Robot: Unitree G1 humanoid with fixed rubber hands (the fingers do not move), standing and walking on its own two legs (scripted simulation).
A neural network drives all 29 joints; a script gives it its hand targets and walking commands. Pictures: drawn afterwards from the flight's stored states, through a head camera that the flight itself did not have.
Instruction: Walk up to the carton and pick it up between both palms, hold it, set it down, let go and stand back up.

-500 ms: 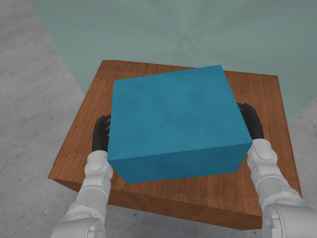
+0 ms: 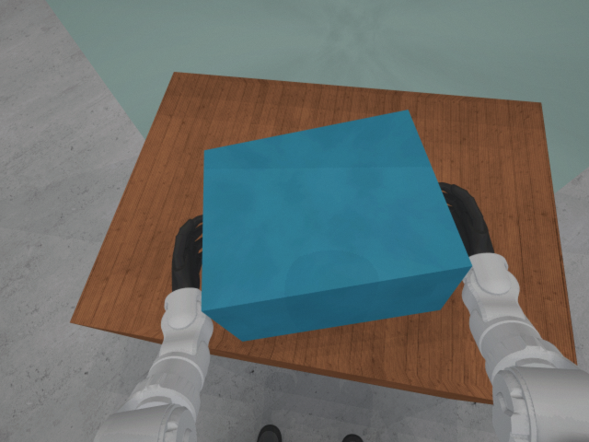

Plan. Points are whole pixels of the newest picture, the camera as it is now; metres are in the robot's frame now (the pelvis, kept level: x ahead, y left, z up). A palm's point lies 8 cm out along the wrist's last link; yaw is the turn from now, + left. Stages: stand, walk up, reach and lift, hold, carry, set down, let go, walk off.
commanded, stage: set down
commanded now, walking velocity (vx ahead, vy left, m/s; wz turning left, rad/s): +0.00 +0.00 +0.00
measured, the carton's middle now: (322, 230) +0.43 +0.01 -0.08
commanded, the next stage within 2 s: none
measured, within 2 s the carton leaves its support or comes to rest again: rests again in 0.58 s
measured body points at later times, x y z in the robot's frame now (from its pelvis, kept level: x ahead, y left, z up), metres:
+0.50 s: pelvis -0.01 +0.00 -0.01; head +0.17 -0.01 +0.41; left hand +0.35 +0.21 -0.07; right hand +0.41 -0.20 -0.06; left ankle -0.05 +0.14 -0.73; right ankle -0.06 -0.09 -0.73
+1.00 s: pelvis -0.04 +0.00 -0.04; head +0.08 -0.02 +0.40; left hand +0.35 +0.26 -0.04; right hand +0.41 -0.23 -0.03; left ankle -0.05 +0.14 -0.73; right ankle -0.06 -0.09 -0.73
